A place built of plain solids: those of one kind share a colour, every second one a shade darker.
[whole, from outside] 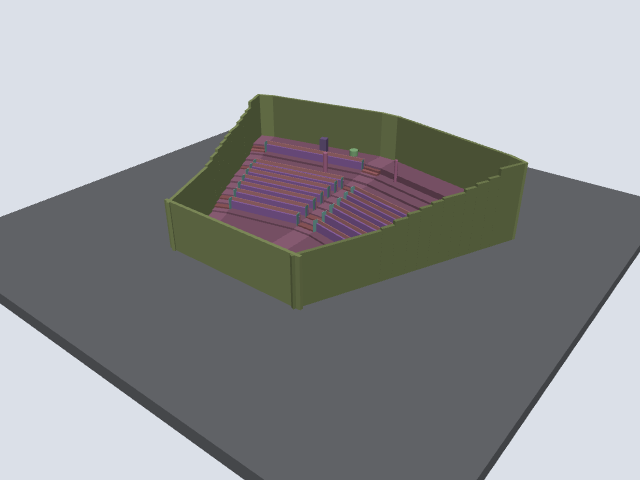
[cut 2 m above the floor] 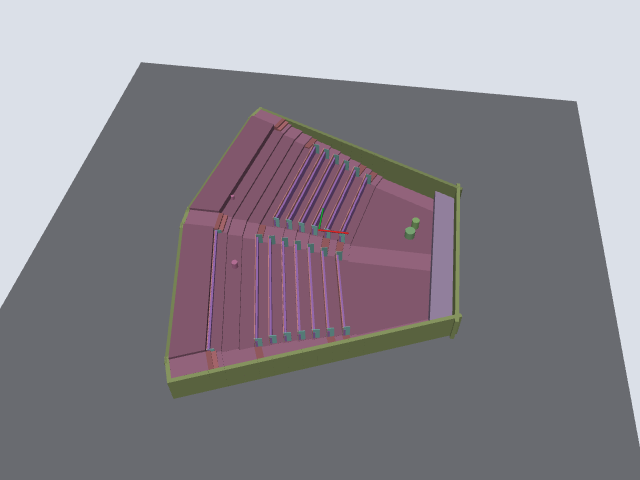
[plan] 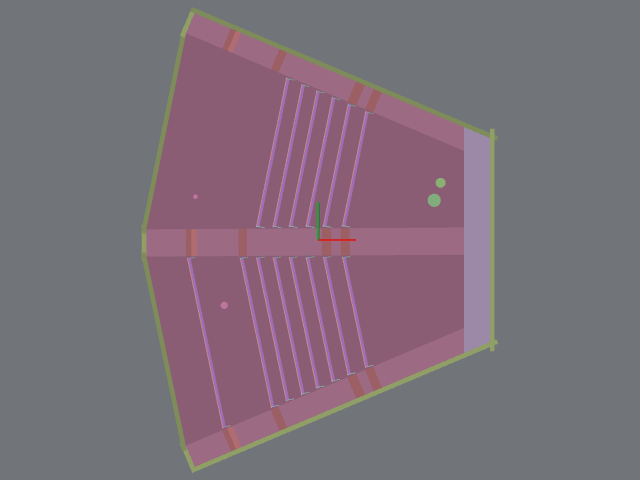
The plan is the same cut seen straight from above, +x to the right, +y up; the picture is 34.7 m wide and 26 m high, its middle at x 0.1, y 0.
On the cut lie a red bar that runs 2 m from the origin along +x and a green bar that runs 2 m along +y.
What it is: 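A raked hall of assembly; its floor steps down in tiers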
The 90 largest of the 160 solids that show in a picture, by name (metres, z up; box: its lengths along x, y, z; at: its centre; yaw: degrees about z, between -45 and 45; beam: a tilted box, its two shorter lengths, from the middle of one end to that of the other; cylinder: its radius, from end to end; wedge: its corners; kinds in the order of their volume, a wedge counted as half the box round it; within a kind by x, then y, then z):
{
 "floor_1": {"wedge": [[-9.31, 0.57, -6.81], [-9.31, 0.57, 2.19], [-7.17, 0.59, -6.81], [-7.17, 0.59, 2.19], [-7.16, 11.2, -6.81], [-7.16, 11.2, 2.19], [-5.19, 10.36, -6.81], [-5.19, 10.36, 2.19]]},
 "floor_2": {"wedge": [[-9.3, -0.9, -6.81], [-9.3, -0.9, 2.19], [-7.17, -11.14, -6.81], [-7.17, -11.14, 2.19], [-7.16, -0.89, -6.81], [-7.16, -0.89, 2.19], [-5.2, -10.31, -6.81], [-5.2, -10.31, 2.19]]},
 "floor_3": {"box": [2.13, 1.47, 9.0], "at": [-8.23, -0.16, -2.31], "yaw": 0.3},
 "floor_4": {"wedge": [[-7.17, 0.59, -7.32], [-7.17, 0.59, 1.68], [-6.27, 0.59, -7.32], [-6.27, 0.59, 1.68], [-5.19, 10.36, -7.32], [-5.19, 10.36, 1.68], [-4.36, 10.01, -7.32], [-4.36, 10.01, 1.68]]},
 "floor_5": {"wedge": [[-7.16, -0.89, -7.32], [-7.16, -0.89, 1.68], [-6.26, -0.88, -7.32], [-6.26, -0.88, 1.68], [-5.2, -10.31, -7.32], [-5.2, -10.31, 1.68], [-4.37, -9.96, -7.32], [-4.37, -9.96, 1.68]]},
 "floor_6": {"box": [0.9, 1.47, 9.0], "at": [-6.72, -0.15, -2.82], "yaw": 0.3},
 "floor_7": {"wedge": [[-6.27, 0.59, -7.49], [-6.27, 0.59, 1.51], [-5.24, 0.6, -7.49], [-5.24, 0.6, 1.51], [-4.36, 10.01, -7.49], [-4.36, 10.01, 1.51], [-3.41, 9.61, -7.49], [-3.41, 9.61, 1.51]]},
 "floor_8": {"wedge": [[-6.26, -0.88, -7.49], [-6.26, -0.88, 1.51], [-5.23, -0.87, -7.49], [-5.23, -0.87, 1.51], [-4.37, -9.96, -7.49], [-4.37, -9.96, 1.51], [-3.42, -9.55, -7.49], [-3.42, -9.55, 1.51]]},
 "floor_9": {"box": [2.13, 1.25, 9.0], "at": [-5.94, -11.3, -2.31], "yaw": 22.9},
 "floor_10": {"box": [2.13, 1.18, 9.0], "at": [-5.94, 11.32, -2.31], "yaw": -22.9},
 "floor_11": {"box": [1.04, 1.47, 9.0], "at": [-5.75, -0.14, -2.99], "yaw": 0.3},
 "floor_12": {"wedge": [[-5.24, 0.6, -7.68], [-5.24, 0.6, 1.32], [-4.31, 0.6, -7.68], [-4.31, 0.6, 1.32], [-3.41, 9.61, -7.68], [-3.41, 9.61, 1.32], [-2.56, 9.25, -7.68], [-2.56, 9.25, 1.32]]},
 "floor_13": {"wedge": [[-5.23, -0.87, -7.68], [-5.23, -0.87, 1.32], [-4.31, -0.87, -7.68], [-4.31, -0.87, 1.32], [-3.42, -9.55, -7.68], [-3.42, -9.55, 1.32], [-2.57, -9.2, -7.68], [-2.57, -9.2, 1.32]]},
 "floor_14": {"box": [0.92, 1.47, 9.0], "at": [-4.77, -0.14, -3.18], "yaw": 0.3},
 "floor_15": {"box": [0.9, 1.25, 9.0], "at": [-4.54, -10.71, -2.82], "yaw": 22.9},
 "floor_16": {"box": [0.9, 1.18, 9.0], "at": [-4.54, 10.73, -2.82], "yaw": -22.9},
 "floor_17": {"wedge": [[-4.32, 0.6, -7.89], [-4.32, 0.6, 1.11], [-3.43, 0.61, -7.89], [-3.43, 0.61, 1.11], [-2.56, 9.25, -7.89], [-2.56, 9.25, 1.11], [-1.74, 8.91, -7.89], [-1.74, 8.91, 1.11]]},
 "floor_18": {"wedge": [[-4.31, -0.87, -7.89], [-4.31, -0.87, 1.11], [-3.42, -0.86, -7.89], [-3.42, -0.86, 1.11], [-2.57, -9.2, -7.89], [-2.57, -9.2, 1.11], [-1.76, -8.85, -7.89], [-1.76, -8.85, 1.11]]},
 "floor_19": {"box": [0.89, 1.47, 9.0], "at": [-3.87, -0.13, -3.39], "yaw": 0.3},
 "floor_20": {"box": [1.04, 1.25, 9.0], "at": [-3.65, -10.33, -2.99], "yaw": 22.9},
 "floor_21": {"box": [1.04, 1.18, 9.0], "at": [-3.65, 10.36, -2.99], "yaw": -22.9},
 "floor_22": {"wedge": [[-3.43, 0.61, -7.89], [-3.43, 0.61, 1.11], [-2.53, 0.61, -7.89], [-2.53, 0.61, 1.11], [-1.75, 8.91, -7.89], [-1.75, 8.91, 1.11], [-0.92, 8.56, -7.89], [-0.92, 8.56, 1.11]]},
 "floor_23": {"wedge": [[-3.42, -0.86, -7.89], [-3.42, -0.86, 1.11], [-2.52, -0.86, -7.89], [-2.52, -0.86, 1.11], [-1.76, -8.85, -7.89], [-1.76, -8.85, 1.11], [-0.93, -8.5, -7.89], [-0.93, -8.5, 1.11]]},
 "floor_24": {"box": [0.9, 1.47, 9.0], "at": [-2.98, -0.12, -3.39], "yaw": 0.3},
 "floor_25": {"box": [0.92, 1.25, 9.0], "at": [-2.75, -9.95, -3.18], "yaw": 22.9},
 "floor_26": {"box": [0.92, 1.18, 9.0], "at": [-2.75, 9.98, -3.18], "yaw": -22.9},
 "floor_27": {"wedge": [[-2.53, -0.86, -8.01], [-2.53, -0.86, 0.99], [-1.64, -0.85, -8.01], [-1.64, -0.85, 0.99], [-0.93, -8.5, -8.01], [-0.93, -8.5, 0.99], [-0.12, -8.16, -8.01], [-0.12, -8.16, 0.99]]},
 "floor_28": {"wedge": [[-2.53, 0.61, -8.01], [-2.53, 0.61, 0.99], [-1.65, 0.62, -8.01], [-1.65, 0.62, 0.99], [-0.92, 8.56, -8.01], [-0.92, 8.56, 0.99], [-0.1, 8.21, -8.01], [-0.1, 8.21, 0.99]]},
 "floor_29": {"box": [0.88, 1.47, 9.0], "at": [-2.09, -0.12, -3.51], "yaw": 0.3},
 "floor_30": {"box": [0.89, 1.25, 9.0], "at": [-1.92, -9.6, -3.39], "yaw": 22.9},
 "floor_31": {"box": [0.89, 1.18, 9.0], "at": [-1.92, 9.63, -3.39], "yaw": -22.9},
 "floor_32": {"wedge": [[-1.65, 0.62, -8.18], [-1.65, 0.62, 0.82], [-0.74, 0.62, -8.18], [-0.74, 0.62, 0.82], [-0.11, 8.21, -8.18], [-0.11, 8.21, 0.82], [0.73, 7.86, -8.18], [0.73, 7.86, 0.82]]},
 "floor_33": {"wedge": [[-1.64, -0.85, -8.18], [-1.64, -0.85, 0.82], [-0.73, -0.85, -8.18], [-0.73, -0.85, 0.82], [-0.12, -8.16, -8.18], [-0.12, -8.16, 0.82], [0.72, -7.8, -8.18], [0.72, -7.8, 0.82]]},
 "floor_34": {"box": [0.91, 1.47, 9.0], "at": [-1.19, -0.11, -3.68], "yaw": 0.3},
 "floor_35": {"box": [0.9, 1.25, 9.0], "at": [-1.1, -9.25, -3.39], "yaw": 22.9},
 "floor_36": {"box": [0.9, 1.18, 9.0], "at": [-1.1, 9.28, -3.39], "yaw": -22.9},
 "floor_37": {"wedge": [[-0.74, 0.62, -8.36], [-0.74, 0.62, 0.64], [0.19, 0.63, -8.36], [0.19, 0.63, 0.64], [0.73, 7.86, -8.36], [0.73, 7.86, 0.64], [1.59, 7.5, -8.36], [1.59, 7.5, 0.64]]},
 "floor_38": {"wedge": [[-0.73, -0.85, -8.36], [-0.73, -0.85, 0.64], [0.2, -0.84, -8.36], [0.2, -0.84, 0.64], [0.72, -7.8, -8.36], [0.72, -7.8, 0.64], [1.58, -7.44, -8.36], [1.58, -7.44, 0.64]]},
 "floor_39": {"box": [0.88, 1.25, 9.0], "at": [-0.28, -8.9, -3.51], "yaw": 22.9},
 "floor_40": {"box": [0.88, 1.18, 9.0], "at": [-0.28, 8.93, -3.51], "yaw": -22.9},
 "floor_41": {"box": [0.93, 1.47, 9.0], "at": [-0.27, -0.11, -3.86], "yaw": 0.3},
 "floor_42": {"wedge": [[0.19, 0.63, -8.59], [0.19, 0.63, 0.41], [1.23, 0.64, -8.59], [1.23, 0.64, 0.41], [1.59, 7.5, -8.59], [1.59, 7.5, 0.41], [2.54, 7.09, -8.59], [2.54, 7.09, 0.41]]},
 "floor_43": {"wedge": [[0.2, -0.84, -8.59], [0.2, -0.84, 0.41], [1.23, -0.84, -8.59], [1.23, -0.84, 0.41], [1.58, -7.44, -8.59], [1.58, -7.44, 0.41], [2.53, -7.04, -8.59], [2.53, -7.04, 0.41]]},
 "floor_44": {"box": [0.91, 1.25, 9.0], "at": [0.54, -8.55, -3.68], "yaw": 22.9},
 "floor_45": {"box": [0.91, 1.18, 9.0], "at": [0.54, 8.58, -3.68], "yaw": -22.9},
 "floor_46": {"box": [1.04, 1.47, 9.0], "at": [0.71, -0.1, -4.09], "yaw": 0.3},
 "floor_47": {"wedge": [[1.22, 0.64, -8.86], [1.22, 0.64, 0.14], [2.18, 0.64, -8.86], [2.18, 0.64, 0.14], [2.54, 7.09, -8.86], [2.54, 7.09, 0.14], [3.42, 6.72, -8.86], [3.42, 6.72, 0.14]]},
 "floor_48": {"wedge": [[1.23, -0.84, -8.86], [1.23, -0.84, 0.14], [2.19, -0.83, -8.86], [2.19, -0.83, 0.14], [2.53, -7.04, -8.86], [2.53, -7.04, 0.14], [3.41, -6.67, -8.86], [3.41, -6.67, 0.14]]},
 "floor_49": {"box": [0.93, 1.25, 9.0], "at": [1.39, -8.2, -3.86], "yaw": 22.9},
 "floor_50": {"box": [0.93, 1.18, 9.0], "at": [1.39, 8.22, -3.86], "yaw": -22.9},
 "floor_51": {"box": [0.95, 1.47, 9.0], "at": [1.7, -0.1, -4.36], "yaw": 0.3},
 "floor_52": {"wedge": [[2.18, -0.83, -9.0], [2.18, -0.83, 0.0], [3.41, -6.67, -9.0], [3.41, -6.67, 0.0], [9.31, -4.17, -9.0], [9.31, -4.17, 0.0], [9.31, -0.79, -9.0], [9.31, -0.79, 0.0]]},
 "floor_53": {"wedge": [[2.18, -0.83, -9.0], [2.18, -0.83, 0.0], [2.18, 0.64, -9.0], [2.18, 0.64, 0.0], [9.31, -0.79, -9.0], [9.31, -0.79, 0.0], [9.31, 0.68, -9.0], [9.31, 0.68, 0.0]]},
 "floor_54": {"wedge": [[2.18, 0.64, -9.0], [2.18, 0.64, 0.0], [3.42, 6.72, -9.0], [3.42, 6.72, 0.0], [9.31, 0.68, -9.0], [9.31, 0.68, 0.0], [9.31, 4.23, -9.0], [9.31, 4.23, 0.0]]},
 "floor_55": {"box": [1.04, 1.25, 9.0], "at": [2.3, -7.81, -4.09], "yaw": 22.9},
 "floor_56": {"box": [1.04, 1.18, 9.0], "at": [2.3, 7.84, -4.09], "yaw": -22.9},
 "floor_57": {"box": [0.95, 1.25, 9.0], "at": [3.21, -7.43, -4.36], "yaw": 22.9},
 "floor_58": {"box": [0.95, 1.18, 9.0], "at": [3.21, 7.45, -4.36], "yaw": -22.9},
 "floor_59": {"wedge": [[3.41, -6.67, -9.0], [3.41, -6.67, 0.0], [3.89, -7.81, -9.0], [3.89, -7.81, 0.0], [9.31, -5.53, -9.0], [9.31, -5.53, 0.0], [9.31, -4.17, -9.0], [9.31, -4.17, 0.0]]},
 "floor_60": {"wedge": [[3.42, 6.72, -9.0], [3.42, 6.72, 0.0], [3.88, 7.81, -9.0], [3.88, 7.81, 0.0], [9.31, 4.23, -9.0], [9.31, 4.23, 0.0], [9.31, 5.52, -9.0], [9.31, 5.52, 0.0]]},
 "wall_1": {"box": [0.25, 1.98, 12.79], "at": [-9.43, -0.16, -0.41], "yaw": 0.3},
 "wall_2": {"box": [0.25, 10.97, 12.79], "at": [-8.36, -6.04, -0.41], "yaw": 11.7},
 "wall_3": {"box": [0.25, 11.34, 12.79], "at": [-8.35, 5.91, -0.41], "yaw": -11.4},
 "wall_4": {"box": [0.25, 1.75, 12.79], "at": [-7.04, -11.76, -0.41], "yaw": 22.9},
 "wall_5": {"box": [0.25, 1.69, 12.79], "at": [-7.04, 11.79, -0.41], "yaw": -22.9},
 "wall_6": {"box": [2.39, 0.25, 12.79], "at": [-5.78, 12.04, -0.41], "yaw": -22.9},
 "wall_7": {"box": [2.39, 0.25, 12.79], "at": [-5.77, -12.04, -0.41], "yaw": 22.9},
 "wall_8": {"box": [0.9, 0.25, 12.79], "at": [-4.26, 11.4, -0.92], "yaw": -22.9},
 "wall_9": {"box": [0.9, 0.25, 12.79], "at": [-4.25, -11.4, -0.92], "yaw": 22.9},
 "wall_10": {"box": [1.03, 0.25, 12.79], "at": [-3.37, 11.02, -1.09], "yaw": -22.9},
 "wall_11": {"box": [1.03, 0.25, 12.79], "at": [-3.36, -11.02, -1.09], "yaw": 22.9},
 "wall_12": {"box": [0.92, 0.25, 12.79], "at": [-2.47, 10.64, -1.28], "yaw": -22.9},
 "wall_13": {"box": [0.92, 0.25, 12.79], "at": [-2.46, -10.64, -1.28], "yaw": 22.9},
 "wall_14": {"box": [0.88, 0.25, 12.79], "at": [-1.64, 10.29, -1.49], "yaw": -22.9},
 "wall_15": {"box": [0.88, 0.25, 12.79], "at": [-1.63, -10.29, -1.49], "yaw": 22.9},
 "wall_16": {"box": [0.9, 0.25, 12.79], "at": [-0.82, 9.94, -1.49], "yaw": -22.9},
 "wall_17": {"box": [0.9, 0.25, 12.79], "at": [-0.81, -9.94, -1.49], "yaw": 22.9},
 "wall_18": {"box": [0.88, 0.25, 12.79], "at": [0.01, -9.59, -1.61], "yaw": 22.9},
 "wall_19": {"box": [0.91, 0.25, 12.79], "at": [0.82, 9.24, -1.79], "yaw": -22.9},
 "wall_20": {"box": [0.91, 0.25, 12.79], "at": [0.84, -9.24, -1.79], "yaw": 22.9},
 "wall_21": {"box": [0.93, 0.25, 12.79], "at": [1.67, 8.89, -1.96], "yaw": -22.9},
 "wall_22": {"box": [0.93, 0.25, 12.79], "at": [1.68, -8.89, -1.96], "yaw": 22.9},
 "wall_23": {"box": [1.03, 0.25, 12.79], "at": [2.58, 8.5, -2.19], "yaw": -22.9},
 "wall_24": {"box": [1.03, 0.25, 12.79], "at": [2.59, -8.5, -2.19], "yaw": 22.9},
 "wall_25": {"box": [0.95, 0.25, 12.79], "at": [3.49, 8.12, -2.46], "yaw": -22.9},
 "wall_26": {"box": [0.95, 0.25, 12.79], "at": [3.5, -8.12, -2.46], "yaw": 22.9},
 "wall_27": {"box": [6.26, 0.25, 12.79], "at": [6.82, -6.71, -2.6], "yaw": 22.9},
 "wall_28": {"box": [6.27, 0.25, 12.79], "at": [6.82, 6.71, -2.6], "yaw": -22.9},
 "wall_29": {"box": [0.25, 12.06, 12.79], "at": [9.43, 0.0, -2.6]},
 "stage_1": {"wedge": [[7.9, -6.12, 0.0], [7.9, -6.12, 0.92], [7.9, 6.11, 0.0], [7.9, 6.11, 0.92], [9.31, -5.53, 0.0], [9.31, -5.53, 0.92], [9.31, 5.52, 0.0], [9.31, 5.52, 0.92]]}
}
